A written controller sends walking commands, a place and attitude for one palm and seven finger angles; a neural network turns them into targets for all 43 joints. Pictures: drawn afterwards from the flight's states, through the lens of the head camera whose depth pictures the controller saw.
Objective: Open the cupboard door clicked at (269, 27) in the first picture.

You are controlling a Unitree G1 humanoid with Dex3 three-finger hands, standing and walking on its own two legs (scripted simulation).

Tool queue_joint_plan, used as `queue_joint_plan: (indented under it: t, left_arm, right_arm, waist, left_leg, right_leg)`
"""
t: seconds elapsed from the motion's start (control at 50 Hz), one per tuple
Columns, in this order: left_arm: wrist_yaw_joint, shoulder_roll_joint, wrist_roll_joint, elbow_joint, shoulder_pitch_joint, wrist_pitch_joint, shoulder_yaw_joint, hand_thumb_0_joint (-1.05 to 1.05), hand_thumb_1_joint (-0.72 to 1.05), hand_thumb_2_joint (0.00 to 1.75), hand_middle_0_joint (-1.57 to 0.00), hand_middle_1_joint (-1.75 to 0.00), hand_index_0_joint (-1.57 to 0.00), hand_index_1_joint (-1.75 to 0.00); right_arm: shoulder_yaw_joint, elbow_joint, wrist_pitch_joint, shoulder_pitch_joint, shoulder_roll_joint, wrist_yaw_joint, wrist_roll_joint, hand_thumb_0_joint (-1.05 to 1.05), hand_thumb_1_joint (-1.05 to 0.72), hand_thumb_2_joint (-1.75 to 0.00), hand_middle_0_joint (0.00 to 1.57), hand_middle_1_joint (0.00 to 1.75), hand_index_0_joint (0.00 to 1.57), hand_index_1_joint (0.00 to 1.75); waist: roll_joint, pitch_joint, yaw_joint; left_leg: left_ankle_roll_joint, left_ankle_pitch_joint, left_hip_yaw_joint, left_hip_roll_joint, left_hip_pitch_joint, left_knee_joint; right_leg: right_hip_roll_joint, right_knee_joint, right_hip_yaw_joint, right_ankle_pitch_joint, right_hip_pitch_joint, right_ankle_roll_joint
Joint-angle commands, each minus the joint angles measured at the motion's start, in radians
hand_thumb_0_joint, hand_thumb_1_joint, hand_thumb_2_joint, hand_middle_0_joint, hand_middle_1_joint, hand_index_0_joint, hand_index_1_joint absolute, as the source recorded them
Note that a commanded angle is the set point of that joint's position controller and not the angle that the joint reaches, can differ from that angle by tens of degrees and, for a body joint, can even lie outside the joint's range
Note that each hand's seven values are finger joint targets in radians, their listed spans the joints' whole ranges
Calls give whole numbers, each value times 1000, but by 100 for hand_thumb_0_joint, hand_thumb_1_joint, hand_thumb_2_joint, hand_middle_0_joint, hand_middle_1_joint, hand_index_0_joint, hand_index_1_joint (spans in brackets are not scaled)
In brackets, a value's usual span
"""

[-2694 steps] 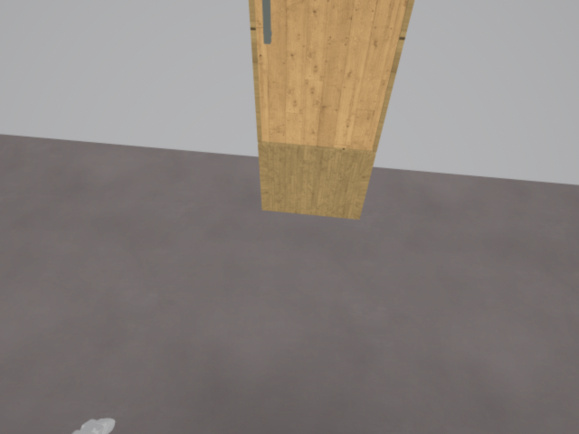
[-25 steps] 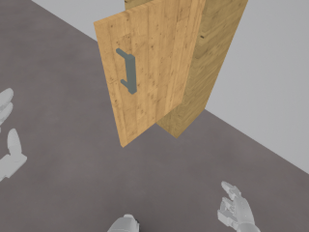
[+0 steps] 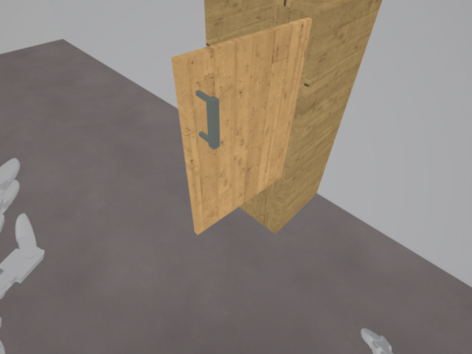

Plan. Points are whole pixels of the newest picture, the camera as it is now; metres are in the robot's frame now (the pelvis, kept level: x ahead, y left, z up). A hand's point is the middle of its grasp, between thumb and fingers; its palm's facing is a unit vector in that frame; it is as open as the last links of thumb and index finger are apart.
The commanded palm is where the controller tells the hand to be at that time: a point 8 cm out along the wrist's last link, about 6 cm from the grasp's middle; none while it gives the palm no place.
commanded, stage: stop stepping back and stand still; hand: left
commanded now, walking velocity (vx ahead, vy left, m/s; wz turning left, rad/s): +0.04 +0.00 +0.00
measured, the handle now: (207, 120) +0.57 +0.11 +0.11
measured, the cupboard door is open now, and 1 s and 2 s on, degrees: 85 85 85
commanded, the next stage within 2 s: let the arm hang, fingers relaxed in 0.12 s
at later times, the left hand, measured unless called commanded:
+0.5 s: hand out of the picture +0.05 +0.19 -0.16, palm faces -0.02 -0.98 -0.19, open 7.4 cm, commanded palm none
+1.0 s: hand out of the picture -0.05 +0.22 -0.16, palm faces +0.07 -0.96 -0.27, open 7.4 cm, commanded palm none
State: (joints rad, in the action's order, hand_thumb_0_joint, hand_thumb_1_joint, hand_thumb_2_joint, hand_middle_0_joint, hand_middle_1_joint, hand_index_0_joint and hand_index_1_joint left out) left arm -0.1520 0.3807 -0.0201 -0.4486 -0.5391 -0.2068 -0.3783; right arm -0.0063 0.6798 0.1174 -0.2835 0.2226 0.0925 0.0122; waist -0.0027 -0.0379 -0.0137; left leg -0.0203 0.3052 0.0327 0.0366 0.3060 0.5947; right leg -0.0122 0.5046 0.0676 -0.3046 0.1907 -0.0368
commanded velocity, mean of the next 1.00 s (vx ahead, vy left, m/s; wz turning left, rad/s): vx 0.00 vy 0.00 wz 0.00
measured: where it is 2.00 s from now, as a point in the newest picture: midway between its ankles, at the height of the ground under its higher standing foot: outside the picture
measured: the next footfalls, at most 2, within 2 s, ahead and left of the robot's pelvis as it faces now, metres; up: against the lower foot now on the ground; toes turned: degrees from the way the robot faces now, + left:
left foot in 0.02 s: +0.06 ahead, +0.13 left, +0.00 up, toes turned +3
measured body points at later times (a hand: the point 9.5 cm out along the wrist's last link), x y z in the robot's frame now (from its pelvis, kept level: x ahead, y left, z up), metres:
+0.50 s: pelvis -0.03 +0.01 -0.01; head -0.02 +0.01 +0.44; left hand +0.05 +0.24 -0.15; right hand +0.06 -0.24 -0.14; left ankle +0.02 +0.13 -0.74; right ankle -0.02 -0.10 -0.74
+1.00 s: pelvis -0.03 +0.01 +0.00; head -0.01 +0.00 +0.45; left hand -0.05 +0.27 -0.14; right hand -0.02 -0.21 -0.16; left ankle +0.02 +0.13 -0.74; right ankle -0.02 -0.10 -0.74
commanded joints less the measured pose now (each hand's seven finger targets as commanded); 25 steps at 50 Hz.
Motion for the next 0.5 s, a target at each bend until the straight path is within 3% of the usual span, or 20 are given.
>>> queue_joint_plan:
  t: [0.0, 0.02, 0.06, 0.1, 0.18, 0.2, 0.22, 0.24, 0.28, 0.32, 0.34, 0.36, 0.4, 0.44, 0.46, 0.48]
  left_arm:
    - [-25, 202, -8, -216, 119, -58, -126, 0, 90, 90, -20, -30, -20, -30]
    - [-17, 197, -12, -177, 70, -58, -131, 0, 90, 90, -20, -30, -20, -30]
    - [-8, 194, -5, -224, 92, -63, -129, 0, 90, 90, -20, -30, -20, -30]
    - [-8, 209, -5, -221, 76, -66, -147, 0, 90, 90, -20, -30, -20, -30]
    - [-7, 194, -17, -211, 13, -70, -149, 0, 90, 90, -20, -30, -20, -30]
    - [117, 19, 45, 573, 110, 71, 288, 0, 90, 90, -20, -30, -20, -30]
    - [146, 8, 59, 602, 127, 173, 253, 0, 90, 90, -20, -30, -20, -30]
    - [150, -13, 60, 636, 141, 196, 259, 0, 90, 90, -20, -30, -20, -30]
    - [155, 1, 59, 737, 188, 203, 271, 0, 90, 90, -20, -30, -20, -30]
    - [153, 39, 59, 864, 249, 195, 280, 0, 90, 90, -20, -30, -20, -30]
    - [149, 48, 57, 932, 289, 195, 287, 0, 90, 90, -20, -30, -20, -30]
    - [145, 47, 53, 994, 332, 200, 298, 0, 90, 90, -20, -30, -20, -30]
    - [136, 22, 46, 1113, 366, 208, 322, 0, 90, 90, -20, -30, -20, -30]
    - [135, -15, 38, 1228, 337, 211, 338, 0, 90, 90, -20, -30, -20, -30]
    - [134, -21, 36, 1283, 308, 211, 338, 0, 90, 90, -20, -30, -20, -30]
    - [134, -26, 34, 1334, 284, 209, 337, 0, 90, 90, -20, -30, -20, -30]
  right_arm:
    - [51, -192, 76, 153, 130, 15, -11, 0, -90, -90, 20, 30, 20, 30]
    - [42, -182, 74, 143, 117, 8, -13, 0, -90, -90, 20, 30, 20, 30]
    - [31, -186, 73, 153, 107, -1, -8, 0, -90, -90, 20, 30, 20, 30]
    - [34, -190, 80, 155, 109, -4, -7, 0, -90, -90, 20, 30, 20, 30]
    - [39, -198, 80, 145, 99, -18, -11, 0, -90, -90, 20, 30, 20, 30]
    - [87, 56, 126, 183, 211, -96, -20, 0, -90, -90, 20, 30, 20, 30]
    - [99, 57, 22, 105, 222, -103, -17, 0, -90, -90, 20, 30, 20, 30]
    - [86, 47, -15, 95, 184, -97, -10, 0, -90, -90, 20, 30, 20, 30]
    - [61, 35, -55, 136, 185, -94, 3, 0, -90, -90, 20, 30, 20, 30]
    - [56, 58, -77, 149, 180, -98, 11, 0, -90, -90, 20, 30, 20, 30]
    - [56, 80, -90, 148, 174, -97, 13, 0, -90, -90, 20, 30, 20, 30]
    - [52, 108, -102, 135, 165, -95, 17, 0, -90, -90, 20, 30, 20, 30]
    - [39, 152, -120, 115, 139, -93, 21, 0, -90, -90, 20, 30, 20, 30]
    - [27, 199, -120, 114, 126, -88, 21, 0, -90, -90, 20, 30, 20, 30]
    - [24, 219, -119, 115, 123, -84, 20, 0, -90, -90, 20, 30, 20, 30]
    - [21, 242, -118, 109, 115, -80, 17, 0, -90, -90, 20, 30, 20, 30]
  waist:
    - [104, -7, 6]
    - [106, -7, 10]
    - [127, 33, 14]
    - [90, 26, 7]
    - [46, -53, 12]
    - [17, -10, 68]
    - [39, -47, 46]
    - [10, -57, 37]
    - [-70, -2, 15]
    - [-179, -8, 16]
    - [-205, 6, 26]
    - [-174, 26, 39]
    - [-59, 41, 47]
    - [120, 45, 26]
    - [162, 36, 13]
    - [161, 16, 7]
  left_leg:
    - [-54, -184, -132, 103, -149, -190]
    - [-55, -163, -142, 109, -102, -203]
    - [-50, -129, -157, 110, -17, -256]
    - [-40, -141, -128, 92, 0, -244]
    - [-9, -220, -52, 42, -72, -150]
    - [-3, -352, -54, 76, -51, 14]
    - [-4, -350, -78, 84, -35, -28]
    - [-27, -284, -113, 95, 6, -49]
    - [-53, -154, -172, 95, 108, -95]
    - [-31, -137, -132, 39, 74, -53]
    - [-19, -140, -96, 12, 27, -19]
    - [-10, -143, -73, 4, -13, -9]
    - [-5, -187, -82, 20, -70, -56]
    - [-17, -198, -150, 62, -19, -185]
    - [-20, -173, -159, 68, 2, -218]
    - [-19, -148, -162, 66, 5, -235]
  right_leg:
    - [75, -20, -113, 93, 88, 13]
    - [56, -26, -91, 77, 71, 29]
    - [34, -4, -46, 73, 33, 39]
    - [41, -34, -61, 113, -3, 36]
    - [85, -103, -127, 226, -21, 19]
    - [146, 23, -53, 307, 125, -1]
    - [153, 28, -91, 271, 124, -5]
    - [121, 46, -54, 164, 114, -1]
    - [101, 26, -58, 19, 87, 2]
    - [156, -65, -114, 10, 82, -30]
    - [188, -110, -136, 21, 115, -52]
    - [205, -130, -136, 17, 145, -64]
    - [176, -123, -110, 7, 155, -50]
    - [116, -78, -76, 18, 62, -12]
    - [107, -77, -68, 30, 8, -4]
    - [106, -87, -69, 39, -29, -4]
